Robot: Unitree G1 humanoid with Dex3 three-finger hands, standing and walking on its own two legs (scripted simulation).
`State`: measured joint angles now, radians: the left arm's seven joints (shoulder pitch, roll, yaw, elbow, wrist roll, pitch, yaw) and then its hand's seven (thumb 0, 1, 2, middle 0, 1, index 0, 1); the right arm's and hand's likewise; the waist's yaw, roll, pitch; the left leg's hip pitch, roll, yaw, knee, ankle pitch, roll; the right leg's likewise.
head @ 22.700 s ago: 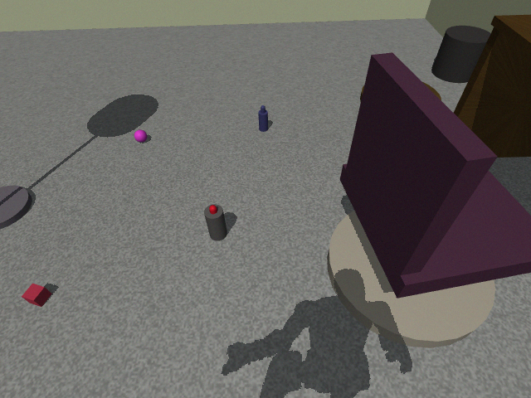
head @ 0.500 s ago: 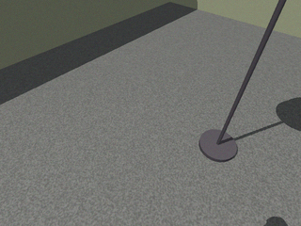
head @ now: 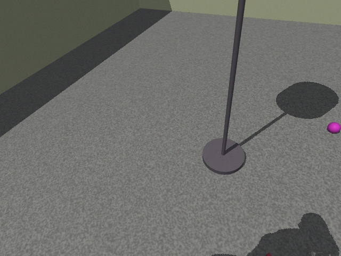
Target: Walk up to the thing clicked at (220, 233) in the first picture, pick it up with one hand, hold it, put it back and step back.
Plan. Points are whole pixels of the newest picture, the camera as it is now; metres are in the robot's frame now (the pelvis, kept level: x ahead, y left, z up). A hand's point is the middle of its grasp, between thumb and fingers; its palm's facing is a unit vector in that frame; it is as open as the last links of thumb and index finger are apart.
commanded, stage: walk up
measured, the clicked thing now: out of the picture +0.16 -1.12 -0.65
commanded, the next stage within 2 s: none
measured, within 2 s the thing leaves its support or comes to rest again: neither
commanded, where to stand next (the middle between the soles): +0.27 +0.09 m, yaw -70 degrees
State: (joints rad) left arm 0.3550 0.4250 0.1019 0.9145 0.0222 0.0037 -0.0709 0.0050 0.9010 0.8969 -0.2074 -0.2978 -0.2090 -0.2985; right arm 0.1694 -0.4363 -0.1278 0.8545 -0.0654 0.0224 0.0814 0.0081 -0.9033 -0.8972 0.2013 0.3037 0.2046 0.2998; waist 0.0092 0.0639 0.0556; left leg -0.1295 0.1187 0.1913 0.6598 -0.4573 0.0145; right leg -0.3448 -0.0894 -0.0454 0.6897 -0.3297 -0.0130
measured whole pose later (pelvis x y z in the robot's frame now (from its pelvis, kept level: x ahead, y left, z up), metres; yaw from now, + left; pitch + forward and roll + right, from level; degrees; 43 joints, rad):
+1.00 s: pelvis +0.26 +0.17 -0.02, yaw -46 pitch -1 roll -2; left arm 0.14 0.39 0.05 0.65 0.03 0.05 -0.03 0.00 0.90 0.90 -0.21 -0.30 -0.21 -0.30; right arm 0.32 -0.44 -0.07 0.71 0.00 0.02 0.01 0.01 -0.90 -0.90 0.20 0.30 0.20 0.30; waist -0.08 0.04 0.18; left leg -0.40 0.22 0.33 0.89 -0.44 0.04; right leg -0.39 0.02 -0.05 0.78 -0.40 -0.04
